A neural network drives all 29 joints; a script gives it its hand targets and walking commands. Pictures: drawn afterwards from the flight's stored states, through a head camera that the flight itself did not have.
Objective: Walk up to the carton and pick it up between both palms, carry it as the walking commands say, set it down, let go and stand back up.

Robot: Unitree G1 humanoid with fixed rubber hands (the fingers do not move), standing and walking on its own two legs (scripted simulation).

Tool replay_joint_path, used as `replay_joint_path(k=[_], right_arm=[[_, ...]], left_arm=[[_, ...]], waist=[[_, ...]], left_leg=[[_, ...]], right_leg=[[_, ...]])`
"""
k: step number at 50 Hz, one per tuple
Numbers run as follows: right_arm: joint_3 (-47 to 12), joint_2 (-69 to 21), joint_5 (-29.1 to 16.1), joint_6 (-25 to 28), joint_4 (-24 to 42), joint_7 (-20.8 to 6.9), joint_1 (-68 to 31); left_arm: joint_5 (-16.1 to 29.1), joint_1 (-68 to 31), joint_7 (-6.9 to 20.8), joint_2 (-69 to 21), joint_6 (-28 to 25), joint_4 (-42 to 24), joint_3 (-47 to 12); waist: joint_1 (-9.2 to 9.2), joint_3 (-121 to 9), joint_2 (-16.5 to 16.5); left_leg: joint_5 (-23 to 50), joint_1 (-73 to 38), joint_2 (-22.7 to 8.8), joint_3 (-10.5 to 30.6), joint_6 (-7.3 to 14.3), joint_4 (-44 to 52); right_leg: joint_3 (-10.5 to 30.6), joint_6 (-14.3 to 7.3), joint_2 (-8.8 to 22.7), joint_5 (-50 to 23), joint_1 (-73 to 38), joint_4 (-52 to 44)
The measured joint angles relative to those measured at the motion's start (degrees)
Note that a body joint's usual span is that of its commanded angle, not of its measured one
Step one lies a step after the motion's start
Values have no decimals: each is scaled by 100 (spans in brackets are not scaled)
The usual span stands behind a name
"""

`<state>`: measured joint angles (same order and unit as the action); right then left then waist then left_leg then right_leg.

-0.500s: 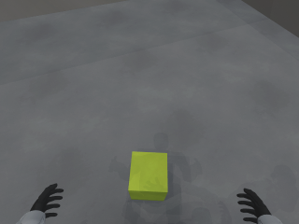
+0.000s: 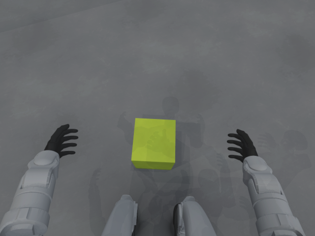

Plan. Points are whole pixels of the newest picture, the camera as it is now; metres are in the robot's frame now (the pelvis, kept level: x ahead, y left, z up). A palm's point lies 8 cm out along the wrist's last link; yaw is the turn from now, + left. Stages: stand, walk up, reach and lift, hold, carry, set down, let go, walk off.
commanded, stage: reach and lift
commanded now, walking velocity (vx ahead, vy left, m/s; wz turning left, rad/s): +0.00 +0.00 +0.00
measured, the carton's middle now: (154, 145) +0.48 +0.02 -0.58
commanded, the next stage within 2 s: none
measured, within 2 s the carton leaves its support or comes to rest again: neither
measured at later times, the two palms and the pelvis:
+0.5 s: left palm (87, 115) +0.46 +0.23 -0.13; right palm (217, 122) +0.45 -0.18 -0.13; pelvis -0.03 +0.02 -0.04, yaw -1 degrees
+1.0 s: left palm (98, 113) +0.49 +0.22 -0.20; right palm (209, 122) +0.48 -0.17 -0.21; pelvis -0.01 +0.01 -0.08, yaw -1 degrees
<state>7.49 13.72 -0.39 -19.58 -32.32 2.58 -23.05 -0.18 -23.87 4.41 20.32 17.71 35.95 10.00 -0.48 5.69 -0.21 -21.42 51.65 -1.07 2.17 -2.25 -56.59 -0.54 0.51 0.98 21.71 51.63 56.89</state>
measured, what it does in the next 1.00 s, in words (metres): lowers itself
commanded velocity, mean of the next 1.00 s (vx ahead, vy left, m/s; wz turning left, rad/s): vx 0.00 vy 0.00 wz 0.00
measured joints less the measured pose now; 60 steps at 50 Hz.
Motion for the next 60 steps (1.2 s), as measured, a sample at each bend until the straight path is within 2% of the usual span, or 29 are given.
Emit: replay_joint_path(k=[7,15,20,30,35,40,44,47,54,58,60], right_arm=[[195,-95,73,-53,-194,141,-970],[328,-39,-120,50,-738,239,-2183],[515,-91,-117,350,-1145,274,-2834],[842,-255,72,903,-1422,338,-3637],[934,-309,41,1110,-1323,318,-3664],[933,-328,94,1174,-1019,270,-3526],[954,-462,176,1234,-956,299,-3417],[896,-518,249,1262,-1079,327,-3360],[1082,-477,232,1184,-1486,425,-3926],[1008,-359,84,1122,-1493,542,-4188],[919,-262,-56,1065,-1322,594,-4276]], left_arm=[[86,-1089,39,48,40,456,107],[82,-2345,-46,31,-80,1040,352],[212,-2943,-148,-84,-340,1388,341],[32,-3894,-357,-275,-857,1716,507],[-201,-4023,-369,-389,-1044,1566,695],[-220,-3904,-297,-501,-1105,1393,796],[-286,-3697,-235,-488,-1199,1363,1068],[-257,-3614,-148,-413,-1251,1399,1051],[-43,-4174,-193,-184,-1165,1892,791],[114,-4521,-288,-59,-1134,1986,618],[188,-4650,-365,-13,-1061,1828,546]], waist=[[52,76,61],[28,-84,50],[7,-184,-10],[65,-505,28],[53,-602,40],[12,-618,-1],[10,-837,40],[19,-1053,76],[-32,-1099,-16],[6,-877,-26],[5,-531,-6]], left_leg=[[141,795,-6,-42,26,-248],[238,1799,1,-78,75,-528],[294,2291,48,-99,117,-573],[239,3240,69,-117,141,-731],[183,3513,37,-115,139,-761],[154,3649,42,-120,129,-770],[113,3895,16,-146,110,-852],[87,4188,33,-92,69,-1005],[-214,5138,49,42,-2,-2114],[-407,5610,68,62,-13,-2823],[-501,5662,61,44,-9,-3136]], right_leg=[[58,31,-17,-168,811,234],[111,86,-21,-312,1794,449],[136,114,21,-357,2277,492],[163,146,38,-297,3225,649],[166,142,2,-266,3496,653],[183,134,0,-221,3652,691],[228,127,-39,-193,3937,799],[215,101,-50,-153,4236,970],[122,64,-66,145,5143,2044],[129,72,-72,337,5617,2755],[158,85,-91,418,5684,3070]])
